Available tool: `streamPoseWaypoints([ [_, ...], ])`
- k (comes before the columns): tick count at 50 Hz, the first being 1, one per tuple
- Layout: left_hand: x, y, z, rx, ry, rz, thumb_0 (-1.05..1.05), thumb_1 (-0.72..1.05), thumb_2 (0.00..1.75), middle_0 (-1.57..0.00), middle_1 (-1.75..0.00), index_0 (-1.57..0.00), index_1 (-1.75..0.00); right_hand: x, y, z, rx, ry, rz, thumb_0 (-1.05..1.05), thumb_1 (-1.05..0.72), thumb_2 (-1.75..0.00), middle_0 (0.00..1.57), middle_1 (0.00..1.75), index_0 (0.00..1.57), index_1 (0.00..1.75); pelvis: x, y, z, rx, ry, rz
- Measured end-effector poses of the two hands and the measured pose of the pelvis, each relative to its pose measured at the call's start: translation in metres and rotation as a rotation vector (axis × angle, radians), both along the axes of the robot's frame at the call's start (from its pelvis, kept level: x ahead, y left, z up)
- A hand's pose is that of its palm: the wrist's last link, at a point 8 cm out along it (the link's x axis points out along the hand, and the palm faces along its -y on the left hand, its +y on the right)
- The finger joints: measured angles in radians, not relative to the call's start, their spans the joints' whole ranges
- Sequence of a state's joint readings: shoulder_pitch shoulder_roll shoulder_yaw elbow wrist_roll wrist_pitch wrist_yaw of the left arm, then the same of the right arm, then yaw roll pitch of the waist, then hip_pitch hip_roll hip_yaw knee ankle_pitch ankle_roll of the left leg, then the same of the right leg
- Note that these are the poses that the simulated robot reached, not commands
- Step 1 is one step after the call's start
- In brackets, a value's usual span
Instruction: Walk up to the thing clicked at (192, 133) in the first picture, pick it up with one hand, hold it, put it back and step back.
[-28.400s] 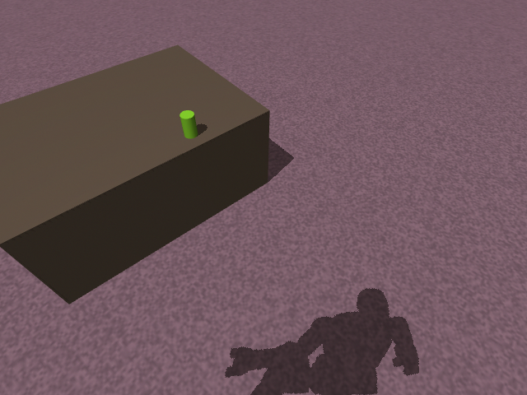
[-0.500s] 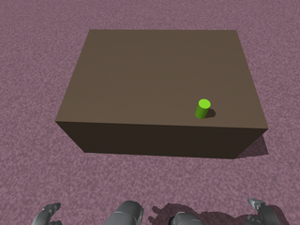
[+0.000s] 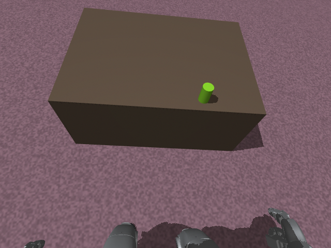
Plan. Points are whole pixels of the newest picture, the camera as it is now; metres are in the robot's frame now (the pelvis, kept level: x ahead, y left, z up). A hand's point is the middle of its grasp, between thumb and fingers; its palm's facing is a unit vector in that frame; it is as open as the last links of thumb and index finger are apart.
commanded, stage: step back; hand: right
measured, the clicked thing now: (205, 93) +0.75 -0.19 -0.27
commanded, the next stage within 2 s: stand in 2.00 s
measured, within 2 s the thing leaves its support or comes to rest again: neither
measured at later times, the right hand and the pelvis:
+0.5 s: hand out of the picture -0.08 -0.31 -0.16, palm faces -0.15 +0.90 -0.40, open 7.4 cm; pelvis -0.16 -0.05 -0.02, yaw +6 degrees
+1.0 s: hand out of the picture -0.17 -0.36 -0.15, palm faces -0.06 +0.93 -0.37, open 7.4 cm; pelvis -0.30 -0.10 +0.00, yaw +1 degrees
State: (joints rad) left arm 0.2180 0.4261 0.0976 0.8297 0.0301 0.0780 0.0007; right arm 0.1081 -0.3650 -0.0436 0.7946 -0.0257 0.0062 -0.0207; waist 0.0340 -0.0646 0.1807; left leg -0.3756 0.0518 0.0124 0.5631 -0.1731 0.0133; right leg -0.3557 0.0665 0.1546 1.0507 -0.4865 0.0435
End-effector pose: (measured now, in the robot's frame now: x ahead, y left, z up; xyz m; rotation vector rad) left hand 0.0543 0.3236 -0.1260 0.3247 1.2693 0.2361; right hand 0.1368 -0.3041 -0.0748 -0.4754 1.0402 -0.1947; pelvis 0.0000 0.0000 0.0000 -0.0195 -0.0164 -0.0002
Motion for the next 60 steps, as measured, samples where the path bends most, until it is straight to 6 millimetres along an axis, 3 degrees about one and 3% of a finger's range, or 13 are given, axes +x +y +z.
streamPoseWaypoints([
  [6,-0.042,-0.028,0.001,0.028,0.003,-0.029,0.01,0.91,0.89,-0.20,-0.30,-0.20,-0.30,-0.039,-0.034,-0.027,0.035,-0.041,-0.019,0.00,-0.90,-0.90,0.20,0.31,0.21,0.30,-0.047,-0.024,-0.017,0.000,-0.026,-0.027],
  [11,-0.081,-0.050,0.026,0.043,-0.022,-0.014,0.01,0.90,0.89,-0.20,-0.30,-0.20,-0.30,-0.089,-0.048,-0.037,0.078,0.022,-0.074,0.00,-0.90,-0.90,0.20,0.30,0.20,0.30,-0.072,-0.038,-0.006,0.054,-0.024,-0.022],
  [17,-0.091,-0.053,0.043,0.088,-0.083,-0.020,0.01,0.90,0.89,-0.21,-0.30,-0.20,-0.30,-0.153,-0.054,-0.044,0.082,0.117,-0.071,0.00,-0.90,-0.90,0.20,0.30,0.20,0.30,-0.103,-0.046,0.001,0.055,0.006,0.024],
  [22,-0.097,-0.051,0.033,0.091,-0.181,-0.017,0.01,0.90,0.89,-0.20,-0.30,-0.20,-0.30,-0.196,-0.049,-0.050,0.062,0.204,-0.027,0.00,-0.90,-0.90,0.20,0.30,0.20,0.30,-0.139,-0.049,-0.008,0.031,0.006,0.083],
  [26,-0.115,-0.051,0.013,0.049,-0.218,0.006,0.00,0.90,0.89,-0.20,-0.30,-0.20,-0.30,-0.220,-0.041,-0.047,0.048,0.204,0.001,0.00,-0.90,-0.90,0.20,0.30,0.20,0.30,-0.169,-0.049,-0.015,0.065,-0.021,0.104],
  [31,-0.157,-0.067,0.009,-0.021,-0.175,0.032,0.01,0.90,0.89,-0.20,-0.30,-0.20,-0.30,-0.236,-0.044,-0.026,0.026,0.146,0.023,0.00,-0.90,-0.90,0.20,0.31,0.21,0.30,-0.198,-0.052,-0.005,0.004,-0.028,0.105],
  [38,-0.234,-0.081,0.004,-0.018,-0.087,0.031,0.01,0.90,0.89,-0.20,-0.30,-0.20,-0.30,-0.234,-0.065,-0.005,0.005,0.012,0.052,0.00,-0.90,-0.90,0.20,0.31,0.21,0.30,-0.244,-0.070,-0.001,-0.002,0.002,0.052],
  [43,-0.294,-0.095,0.000,0.028,-0.015,0.016,0.01,0.90,0.89,-0.20,-0.30,-0.20,-0.30,-0.249,-0.091,-0.019,0.039,-0.058,0.046,0.00,-0.90,-0.90,0.20,0.31,0.21,0.30,-0.280,-0.090,-0.014,-0.006,-0.016,0.013],
  [49,-0.352,-0.108,0.022,0.062,0.020,0.054,0.01,0.90,0.89,-0.20,-0.30,-0.20,-0.30,-0.304,-0.101,-0.035,0.100,0.024,-0.020,0.00,-0.90,-0.90,0.20,0.30,0.20,0.30,-0.298,-0.099,-0.004,0.034,-0.023,0.006],
  [55,-0.361,-0.094,0.034,0.100,-0.028,0.065,0.01,0.90,0.89,-0.21,-0.30,-0.21,-0.30,-0.356,-0.098,-0.052,0.113,0.150,-0.021,0.00,-0.90,-0.90,0.20,0.30,0.20,0.30,-0.312,-0.095,-0.004,0.029,-0.007,0.064],
  [60,-0.358,-0.077,0.027,0.098,-0.062,0.076,0.01,0.90,0.89,-0.20,-0.30,-0.20,-0.30,-0.379,-0.081,-0.053,0.117,0.203,-0.009,0.01,-0.90,-0.90,0.20,0.30,0.20,0.30,-0.321,-0.088,-0.007,0.075,-0.022,0.078],
])
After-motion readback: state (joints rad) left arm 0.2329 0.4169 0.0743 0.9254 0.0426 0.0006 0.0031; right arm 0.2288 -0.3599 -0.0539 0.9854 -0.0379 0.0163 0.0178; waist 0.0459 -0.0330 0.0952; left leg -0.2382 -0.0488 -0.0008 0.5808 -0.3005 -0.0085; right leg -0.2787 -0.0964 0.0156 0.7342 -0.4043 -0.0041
